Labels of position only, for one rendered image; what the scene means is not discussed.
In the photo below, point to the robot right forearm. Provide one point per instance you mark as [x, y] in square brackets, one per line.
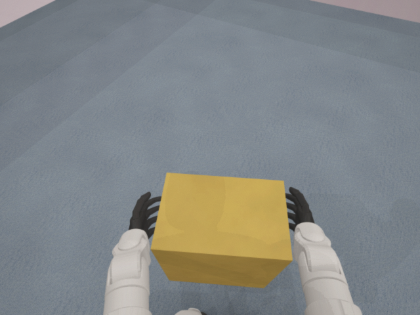
[323, 281]

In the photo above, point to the robot left forearm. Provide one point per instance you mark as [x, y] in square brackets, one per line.
[127, 285]

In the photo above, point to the left robot hand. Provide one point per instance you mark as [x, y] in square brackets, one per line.
[140, 220]

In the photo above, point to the right robot hand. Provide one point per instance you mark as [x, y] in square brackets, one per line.
[300, 208]

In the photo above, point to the carton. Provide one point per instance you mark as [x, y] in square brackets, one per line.
[222, 230]

